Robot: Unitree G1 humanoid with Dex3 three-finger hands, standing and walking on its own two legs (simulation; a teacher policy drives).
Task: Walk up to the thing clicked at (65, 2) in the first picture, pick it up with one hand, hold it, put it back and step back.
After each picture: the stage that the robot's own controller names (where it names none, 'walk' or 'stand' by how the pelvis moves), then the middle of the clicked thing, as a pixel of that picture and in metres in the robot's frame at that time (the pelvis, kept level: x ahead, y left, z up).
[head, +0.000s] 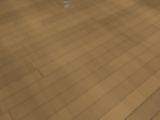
stand; (65, 2) +2.38 +0.22 -0.72
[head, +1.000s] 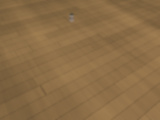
walk; (71, 17) +2.25 +0.14 -0.70
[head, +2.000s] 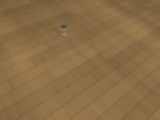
walk; (63, 30) +1.59 +0.17 -0.71
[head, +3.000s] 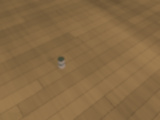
walk; (61, 62) +1.05 +0.19 -0.71
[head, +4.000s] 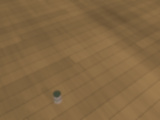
walk; (57, 97) +0.70 +0.18 -0.71
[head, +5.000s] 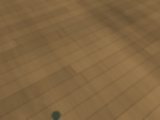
stand; (56, 117) +0.45 +0.18 -0.71
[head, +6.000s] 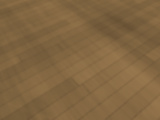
stand; out of the picture +0.42 +0.21 -0.72
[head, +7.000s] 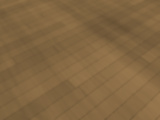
stand; out of the picture +0.40 +0.22 -0.73
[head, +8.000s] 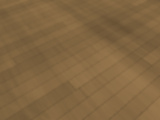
stand; out of the picture +0.38 +0.22 -0.73
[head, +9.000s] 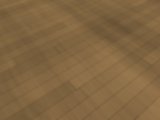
stand; out of the picture +0.38 +0.21 -0.73
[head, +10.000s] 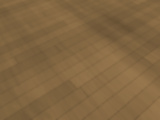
go down; out of the picture +0.38 +0.21 -0.73
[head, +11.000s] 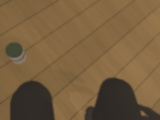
go down; (16, 53) +0.47 +0.25 -0.32
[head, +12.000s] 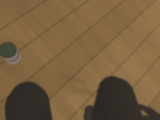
approach; (10, 53) +0.45 +0.28 -0.30
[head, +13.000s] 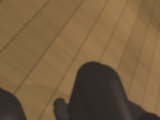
close in; out of the picture +0.43 +0.32 -0.22
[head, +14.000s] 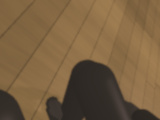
close; out of the picture +0.43 +0.33 -0.22
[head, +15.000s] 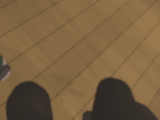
lift; out of the picture +0.36 +0.29 -0.09
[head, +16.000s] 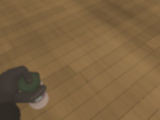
hold; (34, 91) +0.33 +0.17 +0.03
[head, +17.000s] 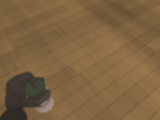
hold; (40, 96) +0.32 +0.17 -0.01
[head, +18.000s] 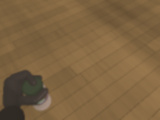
hold; (37, 94) +0.32 +0.17 -0.01
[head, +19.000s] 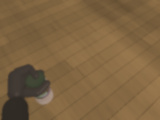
crouch; (40, 88) +0.35 +0.16 -0.04
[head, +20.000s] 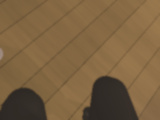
lower; out of the picture +0.46 +0.27 -0.12
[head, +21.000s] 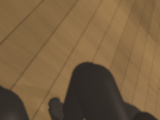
lower; out of the picture +0.41 +0.34 -0.23
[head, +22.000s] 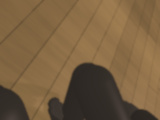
lower; out of the picture +0.40 +0.34 -0.23
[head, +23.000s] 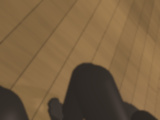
lower; out of the picture +0.40 +0.34 -0.23
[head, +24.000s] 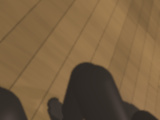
lower; out of the picture +0.40 +0.34 -0.23
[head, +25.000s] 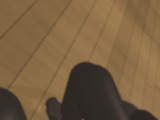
loosen; out of the picture +0.40 +0.34 -0.22
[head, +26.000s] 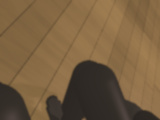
rise; out of the picture +0.39 +0.32 -0.22
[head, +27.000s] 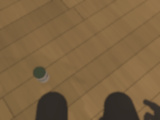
walk; (41, 74) +0.44 +0.24 -0.42
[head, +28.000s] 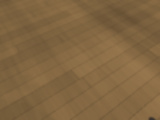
stand; out of the picture +0.37 +0.20 -0.66
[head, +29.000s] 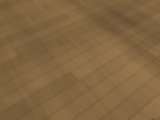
stand; out of the picture +0.38 +0.21 -0.67
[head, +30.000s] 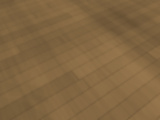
stand; out of the picture +0.39 +0.21 -0.69
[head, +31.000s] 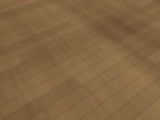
stand; out of the picture +0.40 +0.20 -0.72
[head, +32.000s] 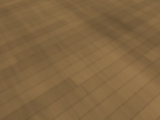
stand; out of the picture +0.36 +0.22 -0.73
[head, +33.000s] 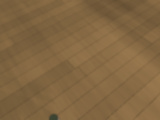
walk; out of the picture +0.39 +0.24 -0.71
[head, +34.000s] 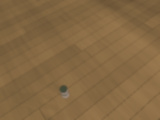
walk; (64, 91) +0.64 +0.22 -0.71
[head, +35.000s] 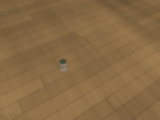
stand; (63, 65) +1.00 +0.17 -0.70
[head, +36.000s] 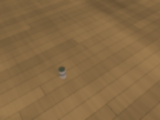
stand; (62, 72) +0.97 +0.21 -0.72
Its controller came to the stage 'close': yes
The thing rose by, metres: 0.70
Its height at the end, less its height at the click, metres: +0.00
